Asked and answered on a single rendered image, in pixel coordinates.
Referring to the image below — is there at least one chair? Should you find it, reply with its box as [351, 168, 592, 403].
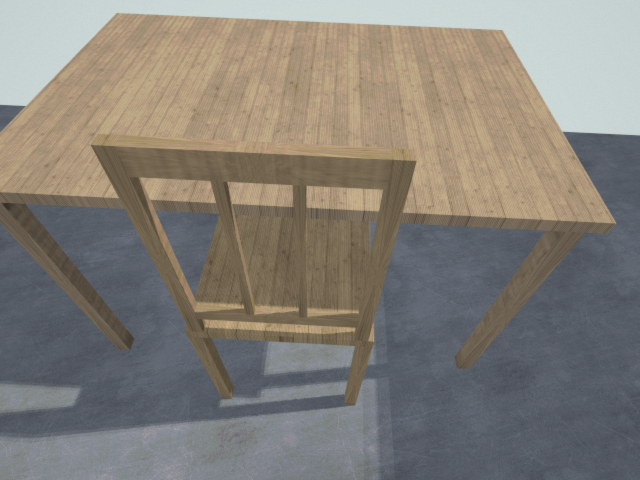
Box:
[91, 134, 417, 405]

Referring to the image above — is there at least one table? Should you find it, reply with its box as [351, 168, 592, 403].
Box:
[0, 13, 617, 369]

